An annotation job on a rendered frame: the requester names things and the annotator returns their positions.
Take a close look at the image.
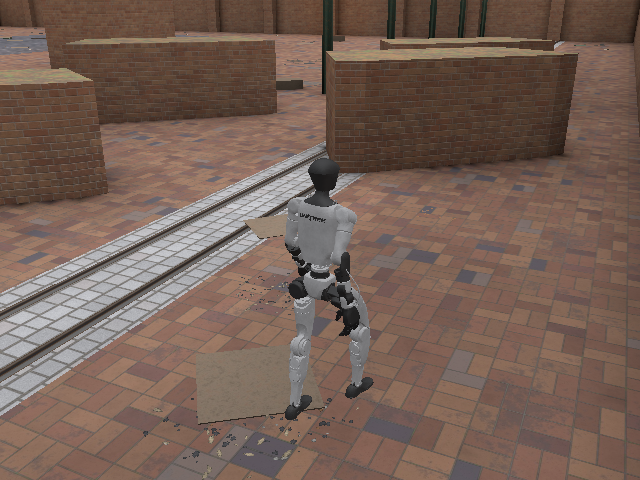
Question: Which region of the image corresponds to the right robot hand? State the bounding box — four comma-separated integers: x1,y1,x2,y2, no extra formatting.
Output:
335,306,360,336

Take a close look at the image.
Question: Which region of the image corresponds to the left robot hand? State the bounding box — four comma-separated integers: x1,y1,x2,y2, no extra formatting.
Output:
298,263,312,276

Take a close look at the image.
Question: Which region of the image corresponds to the robot torso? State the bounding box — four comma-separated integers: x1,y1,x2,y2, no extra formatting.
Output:
298,194,342,302

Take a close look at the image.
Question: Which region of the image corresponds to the left robot forearm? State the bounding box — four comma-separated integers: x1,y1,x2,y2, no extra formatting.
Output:
285,243,308,268

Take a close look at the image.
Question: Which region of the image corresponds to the robot left upper arm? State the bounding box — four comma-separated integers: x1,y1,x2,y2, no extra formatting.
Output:
284,197,307,247

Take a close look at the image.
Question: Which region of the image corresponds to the right robot forearm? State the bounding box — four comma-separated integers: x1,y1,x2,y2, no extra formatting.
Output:
334,252,355,309

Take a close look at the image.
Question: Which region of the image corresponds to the robot right upper arm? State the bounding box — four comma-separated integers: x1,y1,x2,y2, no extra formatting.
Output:
330,205,357,266

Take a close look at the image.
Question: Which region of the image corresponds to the right robot shin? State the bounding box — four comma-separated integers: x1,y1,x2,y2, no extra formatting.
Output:
349,327,371,387

